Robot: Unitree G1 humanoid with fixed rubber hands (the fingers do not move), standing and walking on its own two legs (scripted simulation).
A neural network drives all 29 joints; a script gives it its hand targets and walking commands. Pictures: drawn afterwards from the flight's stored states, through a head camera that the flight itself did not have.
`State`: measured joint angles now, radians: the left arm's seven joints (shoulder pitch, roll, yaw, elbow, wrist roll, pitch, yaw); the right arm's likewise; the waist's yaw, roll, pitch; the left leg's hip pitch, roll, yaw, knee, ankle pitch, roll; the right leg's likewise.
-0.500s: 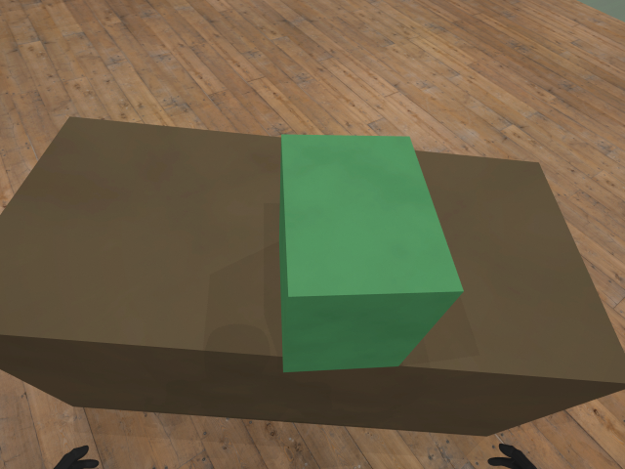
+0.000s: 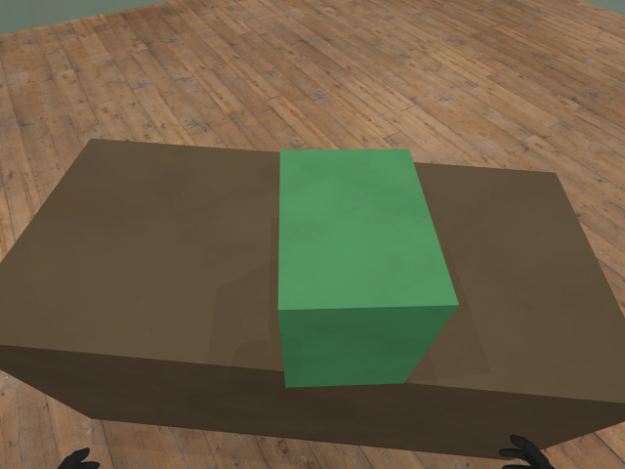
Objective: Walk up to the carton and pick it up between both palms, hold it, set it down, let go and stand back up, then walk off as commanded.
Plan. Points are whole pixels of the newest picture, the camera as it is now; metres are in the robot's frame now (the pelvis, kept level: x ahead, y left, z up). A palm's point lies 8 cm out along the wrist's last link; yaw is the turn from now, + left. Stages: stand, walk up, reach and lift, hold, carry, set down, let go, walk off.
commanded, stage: walk up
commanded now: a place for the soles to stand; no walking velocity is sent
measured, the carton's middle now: (345, 272) +0.40 -0.06 -0.04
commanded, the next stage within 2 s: reach and lift in 0.30 s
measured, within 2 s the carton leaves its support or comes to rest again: neither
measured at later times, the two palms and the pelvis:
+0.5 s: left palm (92, 463) +0.14 +0.29 -0.11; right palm out of the picture +0.13 -0.30 -0.10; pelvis -0.03 +0.00 -0.01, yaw -6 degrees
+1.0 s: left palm out of the picture +0.11 +0.24 -0.09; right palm out of the picture +0.12 -0.28 -0.06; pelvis -0.04 -0.05 +0.00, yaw -5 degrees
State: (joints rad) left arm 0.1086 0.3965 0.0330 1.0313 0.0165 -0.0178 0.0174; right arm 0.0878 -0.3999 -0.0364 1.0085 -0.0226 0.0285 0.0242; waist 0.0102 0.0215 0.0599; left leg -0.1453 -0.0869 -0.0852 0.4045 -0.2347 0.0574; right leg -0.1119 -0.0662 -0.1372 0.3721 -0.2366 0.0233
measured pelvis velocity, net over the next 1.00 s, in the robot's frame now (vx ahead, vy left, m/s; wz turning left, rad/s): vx -0.04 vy -0.05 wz -0.09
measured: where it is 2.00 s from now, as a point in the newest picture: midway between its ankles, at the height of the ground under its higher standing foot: outside the picture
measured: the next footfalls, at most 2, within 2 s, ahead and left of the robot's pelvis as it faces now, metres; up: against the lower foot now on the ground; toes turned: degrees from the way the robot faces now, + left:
none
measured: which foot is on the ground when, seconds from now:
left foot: down 0.00-1.00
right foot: down 0.00-1.00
